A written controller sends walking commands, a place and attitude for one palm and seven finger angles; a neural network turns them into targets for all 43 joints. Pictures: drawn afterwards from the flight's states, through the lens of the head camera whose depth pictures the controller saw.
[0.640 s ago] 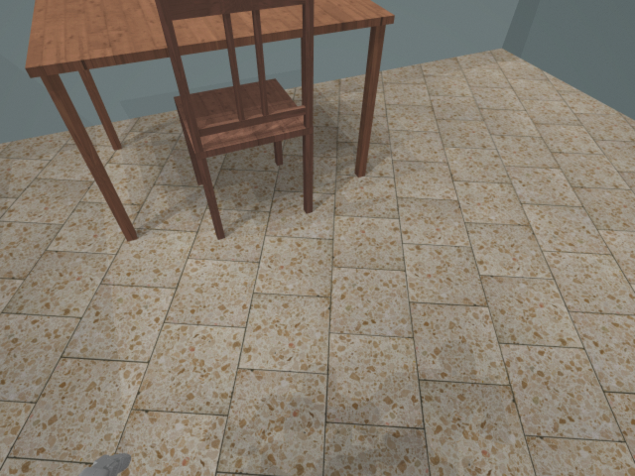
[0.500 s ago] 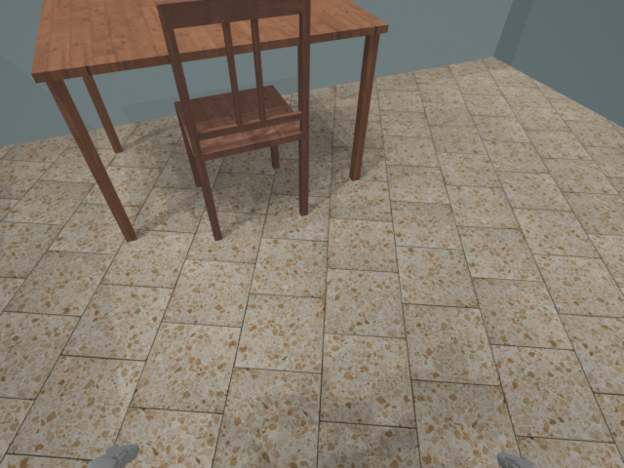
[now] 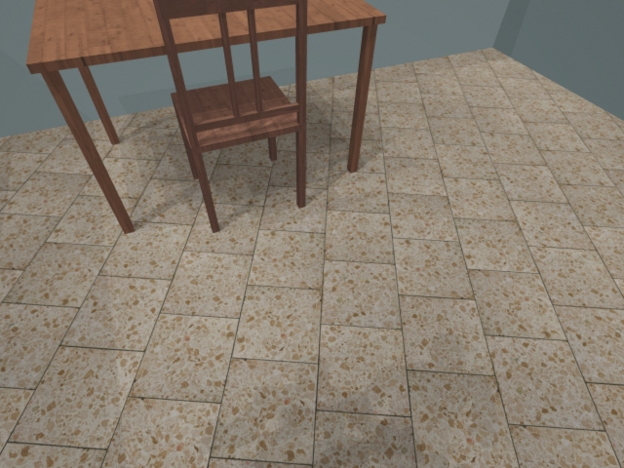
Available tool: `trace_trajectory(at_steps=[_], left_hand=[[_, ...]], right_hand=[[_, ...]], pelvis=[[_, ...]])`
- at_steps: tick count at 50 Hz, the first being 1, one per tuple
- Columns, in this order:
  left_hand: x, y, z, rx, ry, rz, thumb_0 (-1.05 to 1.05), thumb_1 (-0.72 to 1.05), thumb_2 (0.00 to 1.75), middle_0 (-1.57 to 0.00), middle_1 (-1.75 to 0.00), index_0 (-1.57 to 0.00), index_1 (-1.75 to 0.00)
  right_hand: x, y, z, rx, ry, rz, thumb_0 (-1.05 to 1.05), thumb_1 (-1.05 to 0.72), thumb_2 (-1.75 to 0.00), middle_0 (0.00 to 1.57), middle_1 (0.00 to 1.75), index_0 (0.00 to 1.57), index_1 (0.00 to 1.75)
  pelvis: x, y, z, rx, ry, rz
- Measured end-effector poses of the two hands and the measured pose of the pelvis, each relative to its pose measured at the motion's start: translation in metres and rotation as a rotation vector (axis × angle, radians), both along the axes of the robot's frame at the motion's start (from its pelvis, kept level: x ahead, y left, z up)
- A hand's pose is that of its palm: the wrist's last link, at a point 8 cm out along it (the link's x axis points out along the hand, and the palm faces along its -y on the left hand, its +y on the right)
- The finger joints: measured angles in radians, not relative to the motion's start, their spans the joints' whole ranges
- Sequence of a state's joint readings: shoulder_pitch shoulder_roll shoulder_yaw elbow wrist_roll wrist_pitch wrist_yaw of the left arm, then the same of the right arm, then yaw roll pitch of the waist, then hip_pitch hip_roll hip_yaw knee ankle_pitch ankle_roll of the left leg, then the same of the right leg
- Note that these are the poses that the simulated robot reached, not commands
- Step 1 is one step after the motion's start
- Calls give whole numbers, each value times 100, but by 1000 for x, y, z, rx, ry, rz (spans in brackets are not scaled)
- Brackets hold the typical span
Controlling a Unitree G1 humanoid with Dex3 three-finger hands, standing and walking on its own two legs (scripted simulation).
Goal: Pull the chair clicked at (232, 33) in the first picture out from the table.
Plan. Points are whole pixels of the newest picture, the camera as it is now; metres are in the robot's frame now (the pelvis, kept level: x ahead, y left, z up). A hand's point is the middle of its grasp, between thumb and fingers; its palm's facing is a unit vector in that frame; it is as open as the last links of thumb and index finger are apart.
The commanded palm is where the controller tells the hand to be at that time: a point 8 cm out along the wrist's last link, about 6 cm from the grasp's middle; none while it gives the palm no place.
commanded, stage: stand and wait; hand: left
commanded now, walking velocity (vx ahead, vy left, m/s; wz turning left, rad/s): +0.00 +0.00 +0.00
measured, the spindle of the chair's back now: (229, 69) +1.23 +0.34 -0.08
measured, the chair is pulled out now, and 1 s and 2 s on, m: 0.00 0.00 0.00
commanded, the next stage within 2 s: look at it before walking up in 0.18 s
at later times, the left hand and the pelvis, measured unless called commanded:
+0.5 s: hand out of the picture +0.07 +0.24 -0.16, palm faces -0.03 -0.95 -0.32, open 7.4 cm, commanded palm none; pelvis -0.01 +0.00 +0.00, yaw +0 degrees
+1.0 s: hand out of the picture +0.05 +0.24 -0.16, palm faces -0.03 -0.95 -0.32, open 7.4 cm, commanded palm none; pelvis -0.01 +0.00 +0.00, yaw -1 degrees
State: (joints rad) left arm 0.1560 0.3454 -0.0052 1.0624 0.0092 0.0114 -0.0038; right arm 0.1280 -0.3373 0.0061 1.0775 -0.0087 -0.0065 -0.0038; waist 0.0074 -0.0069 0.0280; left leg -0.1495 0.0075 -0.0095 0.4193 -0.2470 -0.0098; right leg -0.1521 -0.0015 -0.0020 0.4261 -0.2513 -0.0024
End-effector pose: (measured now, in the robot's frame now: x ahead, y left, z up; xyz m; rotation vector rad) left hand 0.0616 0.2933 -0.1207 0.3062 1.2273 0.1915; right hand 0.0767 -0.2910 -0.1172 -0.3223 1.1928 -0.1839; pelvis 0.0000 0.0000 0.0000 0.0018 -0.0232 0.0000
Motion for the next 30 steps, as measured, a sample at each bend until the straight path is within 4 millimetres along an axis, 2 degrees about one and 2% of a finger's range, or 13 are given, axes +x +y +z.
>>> trace_trajectory(at_steps=[17, 30], left_hand=[[3, -4, 3, -8, -29, -19, 0, 90, 90, -20, -30, -21, -30], [-6, -3, 1, -11, -6, -13, 0, 90, 90, -20, -30, -21, -30]], right_hand=[[-14, 1, 1, 10, 0, -16, 0, -90, -90, 20, 30, 20, 30], [-19, 3, 1, 10, 14, -18, 0, -90, -90, 20, 30, 20, 30]], pelvis=[[-9, 0, 2, 0, -6, -7], [-10, 1, 3, -1, -4, -6]])
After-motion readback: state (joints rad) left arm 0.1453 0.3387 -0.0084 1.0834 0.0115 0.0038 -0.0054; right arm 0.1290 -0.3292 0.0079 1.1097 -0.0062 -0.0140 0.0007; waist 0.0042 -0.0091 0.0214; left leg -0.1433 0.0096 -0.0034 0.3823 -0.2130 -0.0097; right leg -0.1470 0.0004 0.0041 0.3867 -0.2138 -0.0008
